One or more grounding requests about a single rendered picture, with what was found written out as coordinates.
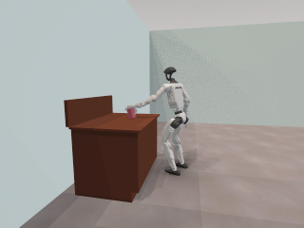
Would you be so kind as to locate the robot left forearm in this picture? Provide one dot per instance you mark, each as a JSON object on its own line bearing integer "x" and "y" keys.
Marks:
{"x": 145, "y": 102}

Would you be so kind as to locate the robot right upper arm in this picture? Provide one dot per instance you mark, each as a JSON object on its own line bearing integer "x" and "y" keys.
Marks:
{"x": 186, "y": 99}

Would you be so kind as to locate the left robot hand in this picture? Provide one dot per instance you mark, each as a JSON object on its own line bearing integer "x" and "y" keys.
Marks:
{"x": 132, "y": 106}

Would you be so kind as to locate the robot left thigh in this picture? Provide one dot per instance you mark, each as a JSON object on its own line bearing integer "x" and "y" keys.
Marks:
{"x": 169, "y": 129}

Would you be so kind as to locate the robot right forearm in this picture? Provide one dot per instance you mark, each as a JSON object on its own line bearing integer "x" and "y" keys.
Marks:
{"x": 185, "y": 108}

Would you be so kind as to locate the humanoid robot head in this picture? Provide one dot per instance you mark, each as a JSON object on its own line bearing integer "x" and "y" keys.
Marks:
{"x": 170, "y": 70}

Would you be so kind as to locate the sponge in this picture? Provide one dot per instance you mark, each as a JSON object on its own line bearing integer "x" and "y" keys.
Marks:
{"x": 131, "y": 113}

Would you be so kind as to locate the table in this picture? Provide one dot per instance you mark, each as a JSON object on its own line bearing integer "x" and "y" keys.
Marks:
{"x": 112, "y": 154}

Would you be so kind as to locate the robot left upper arm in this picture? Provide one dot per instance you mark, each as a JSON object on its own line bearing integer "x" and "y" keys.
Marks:
{"x": 164, "y": 88}

